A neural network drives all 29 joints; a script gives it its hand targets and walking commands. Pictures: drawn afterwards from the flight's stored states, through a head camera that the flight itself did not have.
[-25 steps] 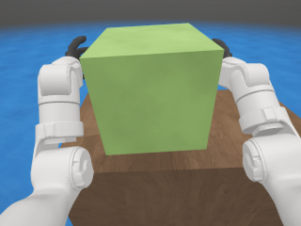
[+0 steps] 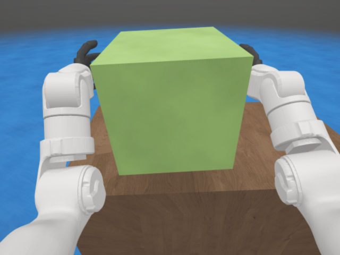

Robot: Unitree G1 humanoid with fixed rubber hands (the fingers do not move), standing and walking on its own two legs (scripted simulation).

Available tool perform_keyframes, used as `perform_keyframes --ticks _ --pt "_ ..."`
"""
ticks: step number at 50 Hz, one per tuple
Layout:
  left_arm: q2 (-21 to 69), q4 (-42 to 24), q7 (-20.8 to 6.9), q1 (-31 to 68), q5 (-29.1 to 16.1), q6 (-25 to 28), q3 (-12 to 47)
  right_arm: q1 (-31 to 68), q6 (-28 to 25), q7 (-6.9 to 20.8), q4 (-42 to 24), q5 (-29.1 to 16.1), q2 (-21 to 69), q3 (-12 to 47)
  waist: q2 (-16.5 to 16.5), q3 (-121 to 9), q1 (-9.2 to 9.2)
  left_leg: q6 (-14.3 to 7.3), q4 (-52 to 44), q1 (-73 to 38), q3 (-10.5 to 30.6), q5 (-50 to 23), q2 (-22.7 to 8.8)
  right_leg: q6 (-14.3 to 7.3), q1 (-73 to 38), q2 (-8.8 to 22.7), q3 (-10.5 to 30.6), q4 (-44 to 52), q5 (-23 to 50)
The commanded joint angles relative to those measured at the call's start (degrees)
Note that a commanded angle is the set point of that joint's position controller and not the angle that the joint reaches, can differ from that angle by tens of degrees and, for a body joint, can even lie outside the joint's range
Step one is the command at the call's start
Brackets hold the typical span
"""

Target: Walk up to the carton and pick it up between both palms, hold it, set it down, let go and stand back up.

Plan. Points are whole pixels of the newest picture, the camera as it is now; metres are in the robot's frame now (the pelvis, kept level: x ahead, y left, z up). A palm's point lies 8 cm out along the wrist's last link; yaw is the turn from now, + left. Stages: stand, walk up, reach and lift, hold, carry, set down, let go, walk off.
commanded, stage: hold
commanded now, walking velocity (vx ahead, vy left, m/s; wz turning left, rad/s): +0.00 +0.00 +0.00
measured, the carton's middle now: (171, 93) +0.43 -0.01 +0.26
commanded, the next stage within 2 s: none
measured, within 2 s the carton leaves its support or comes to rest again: neither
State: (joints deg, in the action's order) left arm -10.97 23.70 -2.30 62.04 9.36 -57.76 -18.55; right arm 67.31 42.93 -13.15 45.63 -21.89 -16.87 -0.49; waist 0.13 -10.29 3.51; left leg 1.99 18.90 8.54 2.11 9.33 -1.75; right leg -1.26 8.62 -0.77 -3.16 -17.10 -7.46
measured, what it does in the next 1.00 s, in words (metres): stands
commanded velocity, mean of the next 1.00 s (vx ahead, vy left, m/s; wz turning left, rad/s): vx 0.00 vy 0.00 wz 0.00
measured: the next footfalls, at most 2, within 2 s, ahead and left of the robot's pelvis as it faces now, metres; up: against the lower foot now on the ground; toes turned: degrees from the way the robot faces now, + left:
none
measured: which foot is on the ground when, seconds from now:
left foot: down 0.00-1.00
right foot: down 0.00-1.00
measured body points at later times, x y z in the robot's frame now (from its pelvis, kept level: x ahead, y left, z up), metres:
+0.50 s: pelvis +0.00 +0.00 +0.00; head -0.07 +0.01 +0.44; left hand +0.39 +0.17 +0.34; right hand +0.39 -0.18 +0.32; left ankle +0.01 +0.14 -0.75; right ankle +0.02 -0.10 -0.75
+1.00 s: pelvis +0.00 +0.00 +0.00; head -0.07 +0.01 +0.44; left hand +0.39 +0.17 +0.34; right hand +0.39 -0.18 +0.32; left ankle +0.01 +0.14 -0.75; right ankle +0.02 -0.10 -0.75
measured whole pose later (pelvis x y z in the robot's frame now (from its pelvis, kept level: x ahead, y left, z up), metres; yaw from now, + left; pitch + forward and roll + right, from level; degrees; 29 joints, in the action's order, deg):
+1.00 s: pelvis +0.00 +0.00 +0.00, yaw +0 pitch -1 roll +0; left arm -11.0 23.7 -2.2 62.1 9.4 -57.2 -18.6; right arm 67.5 43.3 -13.1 45.6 -21.9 -16.9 -0.4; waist 0.1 -10.3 3.8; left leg 2.0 18.9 8.5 2.1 9.4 -1.8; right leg -1.3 8.6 -0.8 -3.2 -17.1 -7.5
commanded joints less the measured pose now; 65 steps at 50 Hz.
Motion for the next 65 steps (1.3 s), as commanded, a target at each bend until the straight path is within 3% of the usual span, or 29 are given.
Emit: perform_keyframes --ticks 1,5,6,14,15,18,20,25,30,31,32,33,38,45,48,53,55,57,65 --pt "30.4 -7.3 -8.5 43.3 -13.8 5.2 18.4 52.2 -1.2 11.1 -17.9 -14.4 31.5 7.4 -5.1 -23.5 -0.19 1.7 -2.7 5.5 0.0 -5.7 3.8 1.2 -18.1 -4.3 5.3 -0.7 8.2" --pt "31.4 -11.1 -8.1 44.5 -15.8 5.5 21.1 52.8 -1.6 10.7 -20.8 -15.0 31.5 7.9 -6.5 -27.7 1.02 2.4 -1.4 3.4 0.1 -9.4 3.9 1.3 -18.8 -4.6 5.1 -1.3 10.9" --pt "30.4 -11.2 -8.1 44.6 -15.2 5.4 20.4 51.0 -1.1 10.7 -18.6 -14.9 31.5 7.9 -6.9 -25.5 1.04 2.5 -1.4 3.5 0.1 -9.4 3.8 1.5 -18.4 -4.5 5.2 -1.2 11.2" --pt "30.0 -7.2 -8.2 44.3 -14.2 5.2 18.5 53.2 -1.0 11.0 -17.6 -14.2 31.3 7.3 -5.3 -23.4 -0.18 1.6 -2.5 5.6 0.1 -5.1 3.8 1.3 -17.4 -4.2 5.5 -0.6 7.3" --pt "30.4 -7.9 -8.2 44.9 -14.7 5.4 19.0 53.0 -1.1 11.0 -18.5 -14.1 31.9 7.1 -5.8 -24.1 0.39 1.6 -2.7 5.7 0.1 -4.6 3.8 1.3 -17.7 -4.0 5.4 -0.6 7.8" --pt "30.0 -7.9 -8.0 43.6 -14.5 5.3 18.6 53.2 -1.1 11.0 -18.7 -14.5 31.8 7.8 -4.9 -24.6 -0.25 1.3 -2.3 5.2 0.1 -6.1 3.9 1.5 -17.9 -4.1 5.6 -0.6 9.1" --pt "30.4 -6.9 -8.0 44.7 -14.3 5.3 18.9 54.1 -1.3 11.2 -18.0 -14.3 31.6 7.5 -5.9 -24.3 -0.37 1.4 -2.7 5.8 0.0 -4.4 3.8 1.3 -16.8 -4.1 5.5 -0.6 7.3" --pt "31.2 -8.8 -8.0 43.7 -15.3 5.4 20.5 51.9 -1.5 11.2 -18.4 -14.5 31.2 7.5 -6.2 -25.7 0.8 2.2 -2.0 4.4 0.3 -7.1 3.6 1.1 -17.9 -4.3 5.5 -1.0 9.7" --pt "31.0 -10.3 -7.9 44.6 -15.4 5.6 20.3 52.8 -1.4 10.9 -19.9 -14.9 31.9 8.0 -5.7 -26.2 0.49 1.9 -1.8 4.4 0.4 -7.7 3.7 1.3 -18.5 -4.4 5.4 -1.2 10.5" --pt "30.3 -8.2 -8.0 43.3 -14.8 5.3 19.1 52.7 -1.0 10.9 -19.3 -14.7 31.6 7.6 -5.0 -25.0 0.37 1.6 -2.2 4.5 0.3 -6.8 3.7 1.4 -18.2 -4.3 5.5 -0.7 9.6" --pt "30.6 -8.8 -7.8 44.1 -14.9 5.4 19.7 52.6 -1.2 11.1 -18.7 -14.8 31.2 7.9 -6.1 -25.8 0.14 2.0 -2.1 4.9 0.3 -7.0 3.7 1.2 -17.7 -4.5 5.4 -1.1 9.1" --pt "30.2 -8.8 -7.8 44.6 -15.2 5.4 19.5 53.8 -1.2 11.0 -20.0 -15.1 31.9 8.4 -4.6 -25.4 -0.36 1.5 -1.9 5.0 0.3 -7.1 3.8 1.4 -17.9 -4.4 5.5 -1.0 9.4" --pt "30.1 -9.5 -8.1 44.8 -14.9 5.4 19.3 52.1 -0.8 10.9 -18.4 -14.6 31.3 7.0 -6.1 -24.6 0.82 2.0 -2.3 4.9 0.2 -6.2 3.9 1.3 -17.5 -4.2 5.5 -0.8 9.1" --pt "30.1 -8.4 -8.1 44.3 -14.4 5.1 18.7 51.9 -0.8 11.2 -17.4 -14.4 31.4 7.2 -5.9 -23.6 0.08 1.9 -2.5 5.2 0.2 -6.4 3.6 1.2 -17.5 -4.3 5.4 -0.8 8.4" --pt "31.7 -8.9 -7.9 44.0 -15.2 5.3 20.5 53.0 -1.3 11.2 -19.4 -14.5 30.7 6.8 -6.7 -25.5 1.28 2.4 -2.2 4.8 0.5 -6.9 3.3 1.0 -17.9 -4.4 5.3 -1.0 9.4" --pt "30.7 -8.2 -7.7 43.4 -15.3 5.2 19.6 53.1 -1.1 11.3 -19.6 -14.5 31.6 7.8 -5.1 -24.3 -0.03 1.6 -2.2 5.1 0.1 -6.3 3.7 1.2 -17.6 -4.3 5.5 -0.7 9.0" --pt "31.1 -8.2 -7.7 43.8 -15.1 5.4 19.7 51.5 -1.2 11.3 -17.5 -14.3 30.9 7.1 -6.5 -24.5 0.53 2.2 -2.2 5.4 0.5 -6.4 3.4 1.0 -17.3 -4.3 5.6 -1.1 9.0" --pt "30.4 -8.1 -8.0 44.0 -14.9 5.3 19.2 52.4 -1.1 11.3 -18.5 -14.2 31.2 7.2 -5.1 -24.6 0.19 1.8 -2.3 5.1 0.2 -6.4 3.4 1.1 -17.9 -4.4 5.5 -0.8 8.8" --pt "31.0 -8.9 -7.7 44.3 -15.4 5.4 19.9 52.8 -1.2 11.0 -19.0 -14.5 30.9 7.2 -6.2 -25.6 0.57 2.0 -2.0 4.8 0.4 -6.5 3.6 1.1 -17.3 -4.3 5.6 -1.0 9.3"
